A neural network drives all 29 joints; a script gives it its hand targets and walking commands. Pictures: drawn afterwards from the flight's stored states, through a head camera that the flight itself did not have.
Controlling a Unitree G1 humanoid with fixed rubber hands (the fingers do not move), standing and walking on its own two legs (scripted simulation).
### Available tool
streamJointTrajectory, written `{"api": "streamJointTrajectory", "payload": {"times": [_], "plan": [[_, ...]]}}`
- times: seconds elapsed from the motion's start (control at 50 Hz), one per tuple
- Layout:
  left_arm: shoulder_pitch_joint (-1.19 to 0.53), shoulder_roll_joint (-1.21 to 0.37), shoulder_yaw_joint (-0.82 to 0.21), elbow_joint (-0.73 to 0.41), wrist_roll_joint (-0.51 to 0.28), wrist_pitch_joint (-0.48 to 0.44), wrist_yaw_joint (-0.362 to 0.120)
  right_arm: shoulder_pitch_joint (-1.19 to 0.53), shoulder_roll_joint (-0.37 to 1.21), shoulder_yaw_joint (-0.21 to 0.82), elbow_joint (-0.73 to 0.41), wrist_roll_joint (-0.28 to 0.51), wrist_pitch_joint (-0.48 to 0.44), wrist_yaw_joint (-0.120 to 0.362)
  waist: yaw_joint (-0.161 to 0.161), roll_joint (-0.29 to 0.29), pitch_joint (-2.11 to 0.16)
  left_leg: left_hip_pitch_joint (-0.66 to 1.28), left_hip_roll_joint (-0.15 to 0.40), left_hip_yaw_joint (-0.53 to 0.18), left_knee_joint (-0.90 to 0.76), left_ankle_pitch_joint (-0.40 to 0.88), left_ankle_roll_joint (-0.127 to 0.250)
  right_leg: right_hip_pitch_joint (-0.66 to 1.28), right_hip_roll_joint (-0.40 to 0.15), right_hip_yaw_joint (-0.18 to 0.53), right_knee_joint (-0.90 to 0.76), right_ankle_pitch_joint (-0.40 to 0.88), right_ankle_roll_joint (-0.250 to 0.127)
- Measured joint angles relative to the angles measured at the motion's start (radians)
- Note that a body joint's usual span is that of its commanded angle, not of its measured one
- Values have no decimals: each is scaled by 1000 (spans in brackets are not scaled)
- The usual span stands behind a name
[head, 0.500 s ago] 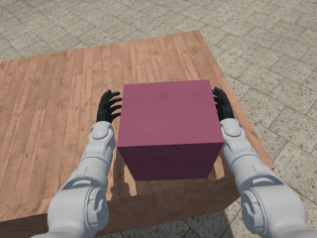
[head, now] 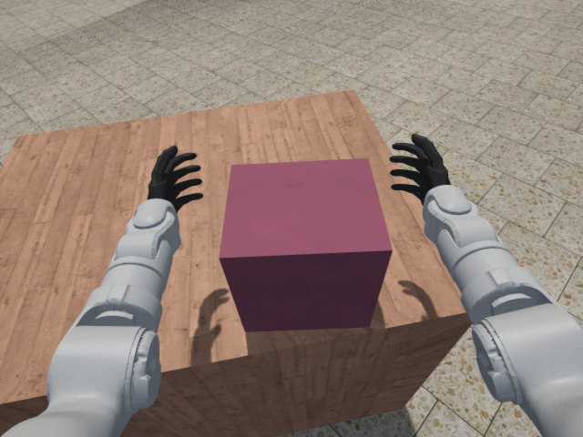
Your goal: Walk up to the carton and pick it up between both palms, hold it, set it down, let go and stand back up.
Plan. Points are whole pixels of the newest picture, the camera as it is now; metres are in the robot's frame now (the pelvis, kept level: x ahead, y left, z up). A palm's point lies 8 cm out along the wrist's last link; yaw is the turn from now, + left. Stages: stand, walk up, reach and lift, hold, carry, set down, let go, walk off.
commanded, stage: set down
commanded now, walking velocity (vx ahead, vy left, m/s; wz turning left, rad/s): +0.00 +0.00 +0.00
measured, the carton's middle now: (303, 249) +0.42 +0.02 +0.02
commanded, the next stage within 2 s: none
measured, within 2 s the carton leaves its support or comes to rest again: neither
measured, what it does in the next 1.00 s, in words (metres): stands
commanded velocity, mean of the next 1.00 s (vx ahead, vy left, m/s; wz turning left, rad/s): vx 0.00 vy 0.00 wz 0.00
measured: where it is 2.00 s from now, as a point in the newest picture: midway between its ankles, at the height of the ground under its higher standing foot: outside the picture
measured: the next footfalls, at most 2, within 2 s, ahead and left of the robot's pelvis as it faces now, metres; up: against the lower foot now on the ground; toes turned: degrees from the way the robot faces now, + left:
none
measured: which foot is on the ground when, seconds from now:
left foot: down 0.00-1.00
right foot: down 0.00-1.00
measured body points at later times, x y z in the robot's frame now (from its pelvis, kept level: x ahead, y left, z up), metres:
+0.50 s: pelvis +0.00 +0.00 +0.00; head +0.02 -0.01 +0.45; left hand +0.43 +0.24 +0.18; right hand +0.47 -0.17 +0.18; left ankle +0.00 +0.12 -0.75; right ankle -0.02 -0.11 -0.75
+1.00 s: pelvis +0.00 +0.00 +0.00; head -0.01 +0.00 +0.45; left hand +0.36 +0.22 +0.10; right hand +0.39 -0.17 +0.10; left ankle +0.00 +0.12 -0.75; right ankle -0.01 -0.11 -0.75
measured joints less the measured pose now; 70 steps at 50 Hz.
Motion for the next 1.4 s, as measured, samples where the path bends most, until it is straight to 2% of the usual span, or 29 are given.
{"api": "streamJointTrajectory", "payload": {"times": [0.16,0.28,0.38,0.48,0.64,0.74,0.86,1.06,1.4], "plan": [[-85,33,-40,-36,-46,135,43,-91,-8,-52,3,-32,124,-9,11,0,9,-18,-1,-4,25,3,2,-16,0,-4,23,3,2],[-109,48,-46,-109,-55,246,54,-144,-34,-73,-4,-30,204,-11,10,-2,18,6,-2,-13,18,5,1,15,-1,-13,7,6,0],[-113,64,-29,-173,-52,332,45,-170,-63,-62,-19,-1,260,-10,8,-4,38,54,-1,-19,1,5,-2,66,0,-17,-16,9,-3],[-70,63,8,-228,-23,372,5,-130,-74,-37,-61,28,280,-11,0,-5,70,127,-1,-24,-30,9,-5,145,-1,-21,-54,15,-7],[153,-2,68,-377,55,329,-56,133,-29,-49,-259,1,230,-25,-13,-7,113,227,-5,-26,-78,19,-5,245,-5,-21,-101,24,-8],[278,-43,67,-481,65,288,-34,283,-1,-73,-384,-32,187,-25,-8,-7,117,221,-5,-18,-70,17,-3,230,-4,-13,-80,19,-6],[324,-64,44,-525,54,274,-1,332,-9,-63,-421,-34,165,-24,5,-10,107,199,-6,-9,-32,0,1,194,-5,-4,-20,-7,-3],[501,-118,48,-683,102,280,-21,480,-6,-46,-501,-32,109,-19,1,-20,134,264,-11,-8,-25,-17,3,257,-9,-3,-8,-27,-1],[758,-149,-23,-859,102,181,7,785,-4,-42,-722,-43,9,7,-4,-31,149,262,-17,-7,-7,-31,7,244,-14,-3,33,-53,1]]}}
